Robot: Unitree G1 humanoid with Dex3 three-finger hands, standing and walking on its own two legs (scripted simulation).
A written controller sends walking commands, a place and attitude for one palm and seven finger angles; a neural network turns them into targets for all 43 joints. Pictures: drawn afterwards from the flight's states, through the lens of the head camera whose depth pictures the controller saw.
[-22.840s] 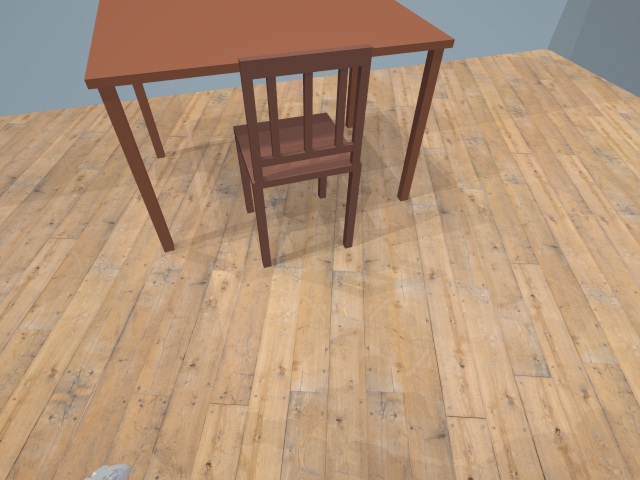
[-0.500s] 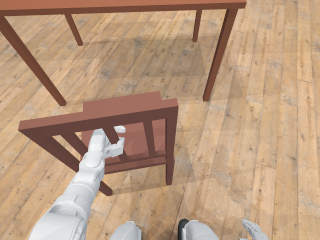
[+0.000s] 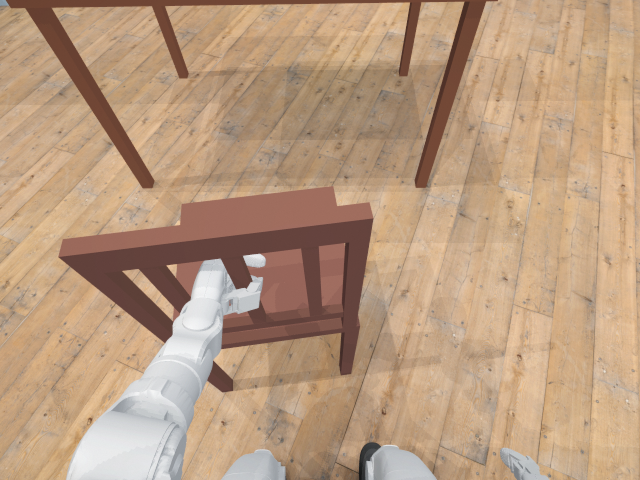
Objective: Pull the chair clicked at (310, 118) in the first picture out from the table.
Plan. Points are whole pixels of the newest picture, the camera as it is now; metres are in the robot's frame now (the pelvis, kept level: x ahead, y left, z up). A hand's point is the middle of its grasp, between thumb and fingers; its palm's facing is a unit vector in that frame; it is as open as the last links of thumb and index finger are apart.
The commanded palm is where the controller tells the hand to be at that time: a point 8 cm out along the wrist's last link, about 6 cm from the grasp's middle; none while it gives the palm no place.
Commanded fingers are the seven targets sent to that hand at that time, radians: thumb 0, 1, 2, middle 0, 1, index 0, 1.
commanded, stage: stop walking, hand still on the chair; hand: left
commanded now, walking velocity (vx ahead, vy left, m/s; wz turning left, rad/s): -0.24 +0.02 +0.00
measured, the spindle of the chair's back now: (247, 290) +0.39 +0.13 -0.11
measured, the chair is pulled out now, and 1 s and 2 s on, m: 0.55 0.63 0.63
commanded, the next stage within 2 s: open the thumb and straighten the fingers in 1.06 s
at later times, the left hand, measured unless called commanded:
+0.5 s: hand (244, 349) +0.28 +0.11 -0.06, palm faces -0.11 -0.98 -0.17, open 5.5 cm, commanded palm +0.27 +0.16 -0.04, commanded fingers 0.00 0.90 0.90 -0.50 -1.45 -0.50 -1.45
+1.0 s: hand (244, 348) +0.28 +0.11 -0.06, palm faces -0.11 -0.98 -0.17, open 5.6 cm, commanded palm +0.27 +0.16 -0.04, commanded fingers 0.00 0.90 0.90 -0.50 -1.45 -0.50 -1.45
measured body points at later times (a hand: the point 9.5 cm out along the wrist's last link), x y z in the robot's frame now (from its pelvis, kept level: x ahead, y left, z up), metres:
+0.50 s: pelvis +0.00 +0.02 +0.00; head +0.00 +0.00 +0.45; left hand +0.28 +0.16 -0.05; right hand +0.09 -0.23 -0.12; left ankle +0.01 +0.16 -0.73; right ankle +0.07 -0.11 -0.73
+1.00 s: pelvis +0.03 +0.01 +0.01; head +0.04 +0.00 +0.46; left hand +0.28 +0.16 -0.05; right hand +0.17 -0.23 -0.10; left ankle +0.01 +0.16 -0.73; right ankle +0.07 -0.11 -0.73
